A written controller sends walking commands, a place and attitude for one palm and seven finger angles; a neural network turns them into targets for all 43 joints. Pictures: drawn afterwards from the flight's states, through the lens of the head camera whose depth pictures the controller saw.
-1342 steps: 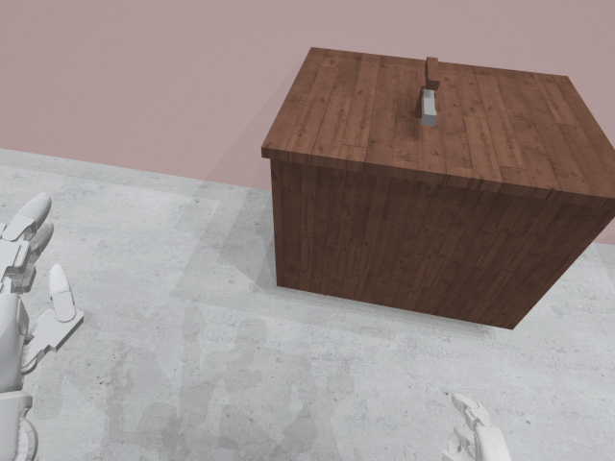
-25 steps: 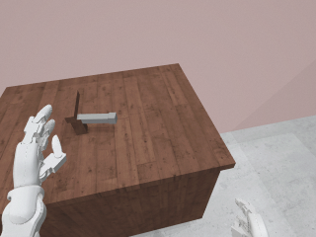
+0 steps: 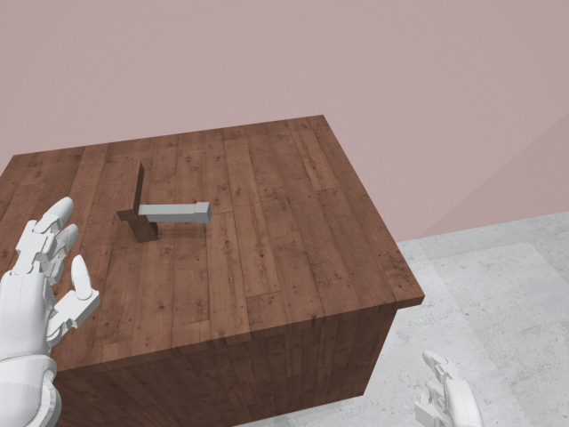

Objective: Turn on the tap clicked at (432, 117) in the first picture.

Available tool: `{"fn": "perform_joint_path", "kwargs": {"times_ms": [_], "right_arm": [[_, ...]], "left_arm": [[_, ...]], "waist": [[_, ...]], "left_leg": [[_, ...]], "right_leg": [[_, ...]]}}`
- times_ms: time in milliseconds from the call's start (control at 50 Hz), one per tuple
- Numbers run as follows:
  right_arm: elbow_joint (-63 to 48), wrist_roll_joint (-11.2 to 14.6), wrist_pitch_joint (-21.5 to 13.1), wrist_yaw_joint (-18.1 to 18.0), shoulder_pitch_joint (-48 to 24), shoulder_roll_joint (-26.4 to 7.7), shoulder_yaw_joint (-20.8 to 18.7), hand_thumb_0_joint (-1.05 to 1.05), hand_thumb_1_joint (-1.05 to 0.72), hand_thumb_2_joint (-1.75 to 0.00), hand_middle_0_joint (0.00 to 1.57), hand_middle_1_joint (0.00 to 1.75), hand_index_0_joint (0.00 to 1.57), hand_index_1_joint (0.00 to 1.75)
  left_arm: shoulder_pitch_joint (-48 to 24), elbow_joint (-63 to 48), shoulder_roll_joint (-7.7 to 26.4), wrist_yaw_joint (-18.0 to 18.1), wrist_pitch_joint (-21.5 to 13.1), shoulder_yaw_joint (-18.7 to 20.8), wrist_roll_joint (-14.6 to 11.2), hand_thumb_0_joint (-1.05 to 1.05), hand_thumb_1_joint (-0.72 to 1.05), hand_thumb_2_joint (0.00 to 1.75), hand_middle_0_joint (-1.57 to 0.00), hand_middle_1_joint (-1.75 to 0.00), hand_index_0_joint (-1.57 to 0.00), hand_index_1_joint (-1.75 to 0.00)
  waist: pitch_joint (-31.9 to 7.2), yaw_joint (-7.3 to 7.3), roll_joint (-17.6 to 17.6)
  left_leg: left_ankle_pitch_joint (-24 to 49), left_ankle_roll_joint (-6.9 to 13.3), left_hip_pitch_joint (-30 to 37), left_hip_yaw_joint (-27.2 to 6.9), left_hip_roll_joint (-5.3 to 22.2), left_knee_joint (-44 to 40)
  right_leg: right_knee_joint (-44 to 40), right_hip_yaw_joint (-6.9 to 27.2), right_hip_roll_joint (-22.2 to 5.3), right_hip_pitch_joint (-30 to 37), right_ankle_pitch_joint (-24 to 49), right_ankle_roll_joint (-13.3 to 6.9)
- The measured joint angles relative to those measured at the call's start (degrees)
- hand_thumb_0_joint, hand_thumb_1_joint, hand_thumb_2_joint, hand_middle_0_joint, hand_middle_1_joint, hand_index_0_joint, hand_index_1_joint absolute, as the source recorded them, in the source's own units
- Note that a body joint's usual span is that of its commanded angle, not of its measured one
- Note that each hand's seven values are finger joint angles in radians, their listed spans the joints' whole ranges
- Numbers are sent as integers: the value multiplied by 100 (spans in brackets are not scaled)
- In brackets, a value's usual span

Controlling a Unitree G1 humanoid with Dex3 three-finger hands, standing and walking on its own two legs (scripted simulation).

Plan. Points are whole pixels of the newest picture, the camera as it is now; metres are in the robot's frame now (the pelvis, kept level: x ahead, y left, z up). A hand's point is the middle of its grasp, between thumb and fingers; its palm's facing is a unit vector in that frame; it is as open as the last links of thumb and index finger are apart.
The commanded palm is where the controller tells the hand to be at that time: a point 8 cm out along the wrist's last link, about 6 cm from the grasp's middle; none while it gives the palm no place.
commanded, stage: step back with the hand held close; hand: left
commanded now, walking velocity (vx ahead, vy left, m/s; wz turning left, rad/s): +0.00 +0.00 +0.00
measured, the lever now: (203, 212) +0.47 +0.22 +0.02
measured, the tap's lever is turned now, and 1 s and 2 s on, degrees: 78 78 78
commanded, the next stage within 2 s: stop stepping back and stand still in 1.38 s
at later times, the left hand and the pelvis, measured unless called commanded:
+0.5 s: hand (66, 331) +0.16 +0.25 +0.15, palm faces +0.32 -0.84 -0.45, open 7.4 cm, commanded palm +0.12 +0.29 +0.17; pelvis -0.05 +0.02 -0.01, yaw -1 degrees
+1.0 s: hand out of the picture +0.10 +0.26 +0.17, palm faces +0.44 -0.76 -0.47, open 7.4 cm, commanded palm +0.04 +0.29 +0.17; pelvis -0.11 +0.01 -0.02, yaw +2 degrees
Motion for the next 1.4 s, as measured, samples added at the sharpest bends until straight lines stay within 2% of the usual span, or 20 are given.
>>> {"fn": "perform_joint_path", "kwargs": {"times_ms": [100,140,240,400,520,620,760,800,860,940,1000,1040,1080,1100,1180,1220,1260,1280,1340,1400], "right_arm": [[11,-4,-21,-8,41,-10,-11,1,-90,-90,20,30,20,30],[-67,11,23,-19,59,-39,0,1,-90,-90,20,30,20,30],[-291,17,230,8,-36,-68,-35,1,-90,-90,20,30,20,30],[-576,40,475,-45,-14,-114,-126,1,-90,-90,20,30,20,30],[-595,39,398,-80,85,-64,-132,1,-90,-90,20,30,20,30],[-593,48,272,-61,159,-51,-110,1,-90,-90,20,30,20,30],[-460,33,190,-50,249,-21,-43,1,-90,-90,20,30,20,30],[-415,6,182,-57,251,-24,-15,1,-90,-90,20,30,20,30],[-408,-13,160,-73,265,-17,-6,1,-90,-90,20,30,20,30],[-412,-46,87,-57,417,121,-90,1,-90,-90,20,30,20,30],[-371,-56,37,2,490,214,-76,1,-90,-90,20,30,20,30],[-292,-72,8,28,356,195,-63,1,-90,-90,20,30,20,30],[-173,-66,30,36,180,128,-79,1,-90,-90,20,30,20,30],[-124,-33,64,39,129,121,-104,1,-90,-90,20,30,20,30],[-159,28,191,7,73,124,-131,1,-90,-90,20,30,20,30],[-276,24,235,-24,11,107,-100,1,-90,-90,20,30,20,30],[-423,32,243,-56,-77,55,-104,1,-90,-90,20,30,20,30],[-456,41,233,-68,-162,69,-133,1,-90,-90,20,30,20,30],[-516,8,115,16,-365,175,-191,1,-90,-90,20,30,20,30],[-565,-33,-66,128,-344,241,-166,1,-90,-90,20,30,20,30]], "left_arm": [[45,-99,63,-6,-19,14,-4,2,89,90,-21,-31,-21,-30],[-18,-156,132,-36,-100,150,-27,2,89,90,-21,-31,-21,-30],[-41,-199,273,-75,-370,517,-14,2,89,90,-21,-31,-21,-30],[570,-426,220,-140,-221,211,49,2,89,90,-21,-31,-21,-30],[598,-894,515,-15,-380,457,110,2,88,90,-21,-31,-21,-30],[542,-926,475,84,-574,668,164,2,89,90,-21,-31,-21,-30],[497,-737,265,160,-513,450,194,2,89,90,-21,-31,-21,-30],[435,-791,276,185,-468,389,203,2,89,90,-21,-31,-21,-30],[346,-913,327,211,-455,395,259,2,89,90,-21,-31,-21,-30],[266,-1047,550,189,-538,642,381,2,88,90,-21,-31,-21,-30],[507,-1151,641,185,-695,954,316,2,88,90,-21,-31,-21,-30],[604,-1099,521,166,-764,1023,257,2,89,90,-21,-31,-21,-30],[550,-968,344,126,-747,853,236,2,89,90,-21,-31,-21,-30],[491,-914,294,106,-713,720,225,2,89,90,-20,-31,-21,-30],[430,-849,216,-44,-650,358,222,2,89,90,-21,-31,-21,-30],[490,-898,275,-71,-631,365,228,2,88,90,-21,-31,-21,-30],[509,-1004,383,-57,-621,440,197,2,88,90,-21,-31,-21,-30],[456,-1048,479,-36,-612,506,178,2,88,90,-21,-31,-21,-30],[323,-1088,686,25,-598,719,144,2,88,90,-21,-31,-21,-30],[364,-1234,664,51,-473,788,119,2,88,90,-21,-31,-21,-30]], "waist": [[0,-24,23],[-13,-18,62],[10,-131,37],[87,-243,-118],[159,-188,-259],[91,-184,-166],[12,-227,-165],[69,-266,-238],[170,-337,-264],[109,-462,-222],[-151,-381,-266],[-163,-254,-154],[-23,-198,43],[23,-172,28],[-43,-194,-298],[-75,-274,-437],[-64,-359,-481],[6,-383,-568],[237,-312,-764],[334,-284,-642]], "left_leg": [[-23,-3,14,4,14,17],[-37,1,-77,9,38,71],[45,17,-445,53,21,133],[243,98,-866,184,-81,168],[341,113,-1239,125,-106,399],[360,136,-1527,91,-106,637],[-251,181,-1927,128,-103,1116],[-123,180,-1983,131,-110,1146],[289,201,-2025,89,-70,1110],[583,158,-2103,-103,-39,951],[710,68,-2266,-84,-1,818],[755,-16,-2383,-47,147,821],[800,10,-2379,-68,287,853],[664,4,-2370,3,263,1051],[-395,17,-2222,231,-3,1955],[-319,29,-1901,327,-21,1616],[281,68,-1502,391,34,873],[189,84,-1423,425,-13,652],[171,108,-1369,573,-53,418],[421,80,-1319,581,97,220]], "right_leg": [[-14,4,15,26,-3,-2],[-38,8,40,-33,26,3],[13,51,21,-413,136,41],[178,179,-84,-923,294,129],[328,117,-110,-1232,414,138],[462,79,-109,-1460,483,148],[619,63,-133,-1737,560,120],[724,45,-156,-1810,551,125],[971,47,-92,-1917,138,190],[1908,261,165,-1816,-494,261],[1511,349,222,-1243,-648,218],[897,394,345,-1024,-861,11],[678,361,483,-967,-448,-41],[646,373,459,-948,-347,-40],[623,432,203,-1041,-322,-26],[647,447,119,-1159,-279,-5],[818,421,101,-1354,-287,38],[994,436,48,-1488,-297,79],[1920,624,40,-1933,-1076,158],[2251,555,78,-2068,-1261,213]]}}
